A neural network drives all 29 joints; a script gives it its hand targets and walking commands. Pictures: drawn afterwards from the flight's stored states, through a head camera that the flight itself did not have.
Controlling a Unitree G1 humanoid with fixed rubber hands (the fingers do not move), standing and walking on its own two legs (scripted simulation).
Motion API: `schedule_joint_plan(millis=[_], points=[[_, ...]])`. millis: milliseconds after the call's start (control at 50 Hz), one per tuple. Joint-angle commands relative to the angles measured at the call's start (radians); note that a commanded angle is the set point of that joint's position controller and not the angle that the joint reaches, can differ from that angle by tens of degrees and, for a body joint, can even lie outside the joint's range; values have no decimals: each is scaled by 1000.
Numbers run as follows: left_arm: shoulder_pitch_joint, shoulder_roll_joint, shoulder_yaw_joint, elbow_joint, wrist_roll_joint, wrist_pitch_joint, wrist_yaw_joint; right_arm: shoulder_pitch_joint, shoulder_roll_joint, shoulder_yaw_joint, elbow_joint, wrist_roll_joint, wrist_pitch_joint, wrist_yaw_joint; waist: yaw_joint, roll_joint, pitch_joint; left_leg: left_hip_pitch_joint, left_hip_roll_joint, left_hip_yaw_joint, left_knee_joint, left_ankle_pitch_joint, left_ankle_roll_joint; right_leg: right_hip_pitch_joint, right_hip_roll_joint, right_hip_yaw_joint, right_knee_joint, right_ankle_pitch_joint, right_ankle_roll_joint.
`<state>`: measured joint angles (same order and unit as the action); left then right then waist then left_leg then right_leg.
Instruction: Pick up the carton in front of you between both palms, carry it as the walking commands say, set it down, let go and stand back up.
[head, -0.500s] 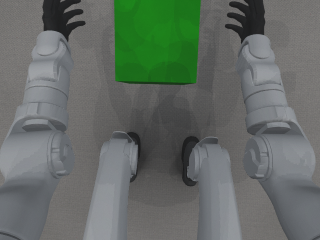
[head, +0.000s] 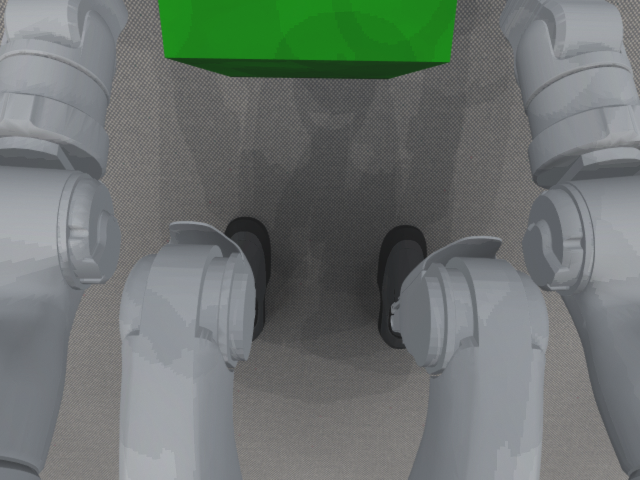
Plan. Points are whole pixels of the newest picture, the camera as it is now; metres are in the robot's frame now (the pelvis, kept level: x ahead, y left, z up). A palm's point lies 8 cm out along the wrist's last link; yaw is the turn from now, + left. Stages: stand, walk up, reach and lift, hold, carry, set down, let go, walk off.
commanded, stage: reach and lift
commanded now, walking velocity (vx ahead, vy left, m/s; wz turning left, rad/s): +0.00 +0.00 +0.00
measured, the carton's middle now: out of the picture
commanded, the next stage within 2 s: none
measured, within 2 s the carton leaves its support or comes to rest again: leaves its support in 0.84 s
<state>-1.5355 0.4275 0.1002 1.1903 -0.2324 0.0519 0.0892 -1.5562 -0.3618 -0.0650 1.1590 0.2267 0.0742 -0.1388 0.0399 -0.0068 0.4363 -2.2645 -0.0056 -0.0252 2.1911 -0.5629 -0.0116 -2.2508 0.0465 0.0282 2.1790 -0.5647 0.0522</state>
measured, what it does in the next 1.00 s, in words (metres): stands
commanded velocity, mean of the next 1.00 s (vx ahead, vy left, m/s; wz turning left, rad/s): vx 0.00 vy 0.00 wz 0.00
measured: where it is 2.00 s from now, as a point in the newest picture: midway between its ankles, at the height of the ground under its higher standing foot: (324, 303)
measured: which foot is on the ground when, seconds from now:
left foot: down 0.00-1.00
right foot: down 0.00-1.00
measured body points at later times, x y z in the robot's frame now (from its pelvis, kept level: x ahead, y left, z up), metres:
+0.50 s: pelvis +0.00 +0.00 +0.00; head +0.38 +0.02 +0.23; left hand +0.56 +0.20 -0.18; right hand +0.58 -0.11 -0.18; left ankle +0.11 +0.12 -0.34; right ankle +0.12 -0.13 -0.34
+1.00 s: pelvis +0.01 -0.01 +0.01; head +0.34 +0.02 +0.32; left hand +0.54 +0.20 -0.10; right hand +0.57 -0.10 -0.09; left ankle +0.11 +0.12 -0.34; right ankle +0.12 -0.13 -0.34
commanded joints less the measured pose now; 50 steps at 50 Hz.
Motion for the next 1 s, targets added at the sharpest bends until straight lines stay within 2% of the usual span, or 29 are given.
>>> schedule_joint_plan(millis=[0, 80, 200, 320, 400, 440, 460, 480, 520, 560, 620, 660, 740, 800, 860, 880, 900, 920, 940, 960, 980], points=[[-311, 151, -2, -132, -25, -28, 12, -339, -140, 20, -145, 16, -29, -3, 42, -27, -1391, 678, -4, 37, -158, 401, -19, 615, -1, -85, -95, 333, -6], [-263, 113, -11, -127, -32, -23, 22, -296, -125, 33, -138, 25, -27, 5, 42, -24, -1426, 733, -15, 44, -139, 468, -23, 627, 7, -93, -80, 375, -9], [-195, 54, 6, -73, 5, -23, 5, -187, -81, -20, -54, -30, -28, 16, 15, -4, -1265, 631, -23, 44, -150, 401, -29, 526, 11, -82, -103, 329, -12], [-238, 45, 18, -102, 28, -27, 2, -237, -62, -25, -80, -38, -34, 12, 23, -6, -1251, 572, -23, 50, -162, 356, -28, 558, 14, -66, -118, 315, -17], [-304, -38, -26, -112, 2, -20, -5, -302, 26, 24, -95, -16, -27, 15, 31, -18, -1254, 571, -31, 57, -171, 319, -27, 602, 24, -66, -127, 294, -17], [-314, -57, -7, -103, 27, -17, -5, -317, 59, 15, -93, -40, -22, 15, 36, -20, -1233, 583, -37, 63, -175, 299, -29, 612, 32, -70, -131, 273, -15], [-334, -110, -17, -107, 33, -14, -15, -333, 100, 10, -97, -59, -18, 19, 27, -20, -1223, 584, -43, 65, -174, 291, -28, 624, 37, -72, -134, 267, -16], [-400, -283, -65, -127, 27, -7, -48, -398, 269, 49, -114, -63, -12, 49, 25, -19, -1217, 589, -51, 66, -173, 287, -23, 623, 50, -75, -134, 264, -17], [-523, -602, -120, -137, 48, 19, -130, -490, 588, 92, -107, -87, 10, 130, 23, -18, -1168, 565, -67, 66, -163, 267, -21, 594, 73, -79, -123, 248, -25], [-552, -834, -123, -158, 78, 57, -213, -507, 814, 77, -125, -122, 43, 213, 25, -17, -1115, 535, -84, 74, -150, 245, -12, 556, 86, -86, -107, 224, -35], [-526, -965, -106, -226, 107, 101, -288, -476, 954, 55, -161, -160, 84, 279, 33, -36, -1070, 495, -89, 89, -144, 235, 5, 505, 90, -98, -106, 200, -45], [-525, -1014, -114, -269, 98, 121, -314, -472, 1007, 66, -196, -155, 99, 293, 40, -45, -1112, 502, -89, 93, -137, 265, 10, 513, 91, -104, -100, 222, -49], [-565, -1087, -199, -388, 42, 145, -324, -524, 1091, 149, -309, -91, 118, 299, 39, -35, -1327, 615, -91, 90, -129, 372, 10, 576, 93, -115, -86, 310, -53], [-594, -1152, -286, -557, -19, 157, -301, -552, 1171, 225, -440, -30, 128, 279, 42, -26, -1685, 798, -102, 107, -130, 517, -4, 721, 105, -129, -86, 443, -49], [-567, -1222, -306, -658, -11, 193, -286, -534, 1250, 251, -540, -30, 158, 270, 47, 0, -1958, 978, -115, 104, -144, 675, -8, 750, 117, -134, -108, 541, -45], [-544, -1257, -312, -668, 3, 208, -285, -515, 1265, 255, -556, -46, 172, 274, 34, 1, -1996, 987, -118, 103, -156, 682, -10, 739, 121, -134, -126, 542, -42], [-498, -1283, -314, -665, 23, 224, -279, -491, 1302, 264, -565, -53, 184, 272, 50, 8, -1995, 985, -125, 110, -176, 679, -13, 708, 128, -136, -144, 524, -38], [-453, -1303, -307, -653, 41, 238, -276, -459, 1320, 265, -564, -64, 197, 274, 49, 9, -1956, 974, -129, 110, -197, 671, -15, 672, 133, -140, -166, 503, -33], [-397, -1340, -292, -646, 60, 246, -270, -449, 1320, 257, -558, -82, 197, 273, 62, 8, -1930, 829, -142, 125, -223, 545, -14, 750, 136, -127, -166, 476, -42], [-368, -1322, -272, -601, 94, 256, -274, -390, 1355, 241, -524, -104, 218, 279, 45, -31, -1810, 833, -133, 115, -263, 506, -10, 643, 134, -142, -222, 409, -27], [-334, -1343, -256, -580, 121, 267, -280, -330, 1371, 220, -493, -125, 229, 285, 45, -13, -1729, 817, -135, 115, -284, 492, -14, 591, 133, -134, -258, 372, -28]])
